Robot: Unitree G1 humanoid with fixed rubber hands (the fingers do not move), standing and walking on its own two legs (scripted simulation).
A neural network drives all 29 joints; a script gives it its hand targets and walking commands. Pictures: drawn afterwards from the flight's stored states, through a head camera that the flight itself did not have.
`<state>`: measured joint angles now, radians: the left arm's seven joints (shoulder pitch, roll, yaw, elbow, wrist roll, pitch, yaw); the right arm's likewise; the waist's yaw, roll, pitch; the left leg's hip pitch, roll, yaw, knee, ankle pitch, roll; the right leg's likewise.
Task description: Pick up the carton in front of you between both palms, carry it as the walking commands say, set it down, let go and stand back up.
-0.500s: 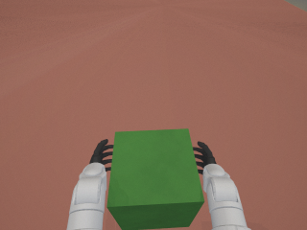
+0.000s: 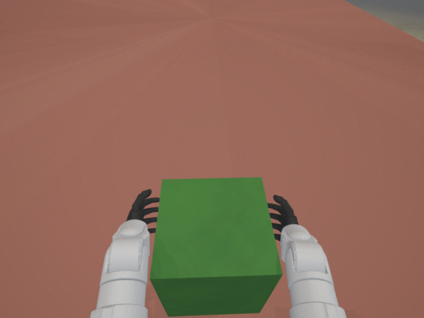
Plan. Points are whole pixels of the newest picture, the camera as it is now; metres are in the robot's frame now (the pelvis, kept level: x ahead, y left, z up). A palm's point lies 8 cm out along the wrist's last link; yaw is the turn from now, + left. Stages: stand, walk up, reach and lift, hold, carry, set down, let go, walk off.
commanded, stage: hold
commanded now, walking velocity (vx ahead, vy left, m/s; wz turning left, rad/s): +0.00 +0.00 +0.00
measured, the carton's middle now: (213, 249) +0.30 +0.00 -0.05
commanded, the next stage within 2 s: set down in 0.24 s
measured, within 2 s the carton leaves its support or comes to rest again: neither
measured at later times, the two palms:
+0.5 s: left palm (137, 217) +0.33 +0.16 +0.02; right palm (280, 222) +0.32 -0.14 +0.03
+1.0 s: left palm (147, 256) +0.35 +0.16 -0.18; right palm (256, 248) +0.37 -0.14 -0.18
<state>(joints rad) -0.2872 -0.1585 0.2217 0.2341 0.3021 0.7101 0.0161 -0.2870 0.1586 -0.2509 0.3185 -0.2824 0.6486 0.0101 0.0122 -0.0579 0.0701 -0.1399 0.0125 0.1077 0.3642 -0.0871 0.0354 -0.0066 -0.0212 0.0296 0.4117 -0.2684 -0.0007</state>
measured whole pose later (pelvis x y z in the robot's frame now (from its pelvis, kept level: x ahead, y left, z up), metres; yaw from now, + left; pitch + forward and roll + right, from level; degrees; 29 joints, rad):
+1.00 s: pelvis -0.04 -0.03 -0.11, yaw +0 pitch +31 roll -1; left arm -0.61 -0.12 0.42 0.45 0.25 0.19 0.00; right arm -0.63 0.13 -0.36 0.54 -0.19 0.16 -0.07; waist 0.05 -0.07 -0.06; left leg -1.35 0.07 0.02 1.03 -0.22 0.00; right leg -1.22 0.05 -0.01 1.15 -0.47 -0.01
